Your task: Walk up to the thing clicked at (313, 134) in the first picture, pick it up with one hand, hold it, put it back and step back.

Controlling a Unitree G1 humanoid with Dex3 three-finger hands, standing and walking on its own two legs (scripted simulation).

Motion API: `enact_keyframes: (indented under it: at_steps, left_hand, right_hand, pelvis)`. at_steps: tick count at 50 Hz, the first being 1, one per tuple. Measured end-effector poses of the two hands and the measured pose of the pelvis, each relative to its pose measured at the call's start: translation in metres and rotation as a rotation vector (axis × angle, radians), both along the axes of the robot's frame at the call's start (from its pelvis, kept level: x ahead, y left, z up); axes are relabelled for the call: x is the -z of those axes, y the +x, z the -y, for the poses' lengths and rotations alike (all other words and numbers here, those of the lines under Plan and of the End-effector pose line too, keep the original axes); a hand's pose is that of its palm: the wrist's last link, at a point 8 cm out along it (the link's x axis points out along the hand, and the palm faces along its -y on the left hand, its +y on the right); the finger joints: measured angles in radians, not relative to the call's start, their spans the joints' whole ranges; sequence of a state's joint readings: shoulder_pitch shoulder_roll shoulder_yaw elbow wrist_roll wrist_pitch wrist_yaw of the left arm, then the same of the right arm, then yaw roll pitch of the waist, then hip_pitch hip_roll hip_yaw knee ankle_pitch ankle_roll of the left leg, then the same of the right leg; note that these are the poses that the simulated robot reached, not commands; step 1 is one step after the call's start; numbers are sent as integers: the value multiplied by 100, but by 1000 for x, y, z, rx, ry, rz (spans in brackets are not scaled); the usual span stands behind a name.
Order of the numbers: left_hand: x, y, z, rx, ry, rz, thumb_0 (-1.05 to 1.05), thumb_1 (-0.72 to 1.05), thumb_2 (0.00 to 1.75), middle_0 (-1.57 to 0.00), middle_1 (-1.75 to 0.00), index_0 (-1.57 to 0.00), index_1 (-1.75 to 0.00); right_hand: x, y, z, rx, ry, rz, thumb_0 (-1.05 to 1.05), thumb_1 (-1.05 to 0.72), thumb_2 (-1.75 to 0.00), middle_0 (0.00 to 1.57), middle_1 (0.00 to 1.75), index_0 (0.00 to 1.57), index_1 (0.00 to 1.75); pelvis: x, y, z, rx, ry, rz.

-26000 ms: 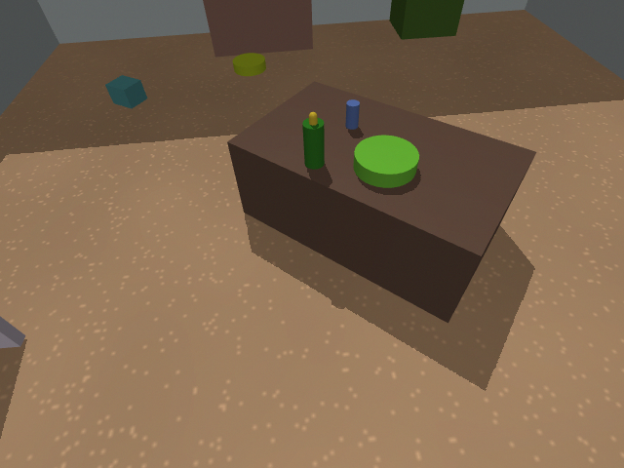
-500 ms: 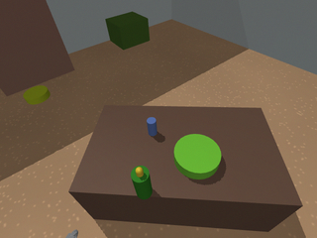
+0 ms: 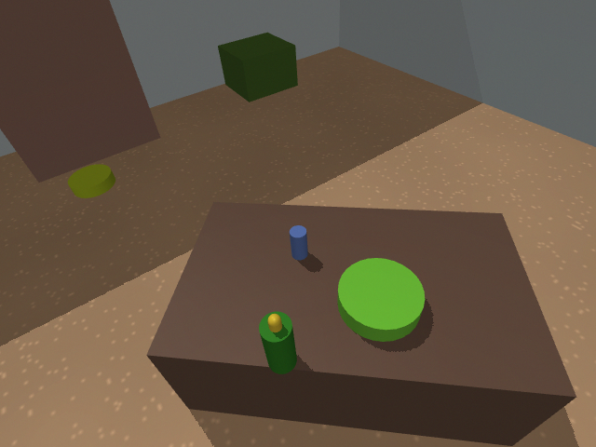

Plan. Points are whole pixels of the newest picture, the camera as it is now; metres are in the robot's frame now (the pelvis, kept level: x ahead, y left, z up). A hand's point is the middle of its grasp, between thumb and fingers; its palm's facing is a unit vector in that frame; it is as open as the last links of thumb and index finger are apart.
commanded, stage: home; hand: left
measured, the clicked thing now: (278, 340) +0.42 +0.10 -0.28
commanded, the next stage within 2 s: stand in 0.80 s
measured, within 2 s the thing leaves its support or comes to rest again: neither
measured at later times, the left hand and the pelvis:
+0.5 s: hand out of the picture +0.05 +0.25 -0.15, palm faces -0.01 -0.93 -0.36, open 17.5 cm; pelvis +0.00 +0.00 +0.00, yaw +0 degrees
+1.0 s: hand out of the picture +0.08 +0.25 -0.15, palm faces -0.01 -0.93 -0.36, open 17.2 cm; pelvis +0.02 -0.01 +0.00, yaw +0 degrees
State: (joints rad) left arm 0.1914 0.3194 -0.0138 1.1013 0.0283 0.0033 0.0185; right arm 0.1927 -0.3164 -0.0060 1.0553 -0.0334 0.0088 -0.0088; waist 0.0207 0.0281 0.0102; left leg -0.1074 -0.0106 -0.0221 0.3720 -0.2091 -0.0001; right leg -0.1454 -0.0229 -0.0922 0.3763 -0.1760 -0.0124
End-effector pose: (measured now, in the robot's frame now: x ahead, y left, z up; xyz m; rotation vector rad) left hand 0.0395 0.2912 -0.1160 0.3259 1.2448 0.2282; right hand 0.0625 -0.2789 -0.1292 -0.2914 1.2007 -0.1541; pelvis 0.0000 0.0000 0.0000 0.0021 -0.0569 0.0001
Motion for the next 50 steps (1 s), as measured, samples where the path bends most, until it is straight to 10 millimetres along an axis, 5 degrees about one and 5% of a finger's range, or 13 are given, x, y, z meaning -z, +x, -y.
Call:
enact_keyframes:
  at_steps: [13,50]
  left_hand:
    - [3,-9,-2,-14,-8,-49,-1,-53,6,-6,-5,-6,-5]
    - [-4,38,2,-2,-7,-10,-1,-52,8,-9,-9,-9,-9]
  right_hand:
    - [0,-11,6,11,-20,-48,1,-91,-90,20,30,21,30]
    - [-3,21,17,11,-25,-36,1,-91,-90,20,30,21,30]
  pelvis:
    - [-1,0,-2,2,2,-5]
    - [-4,18,5,1,3,-20]
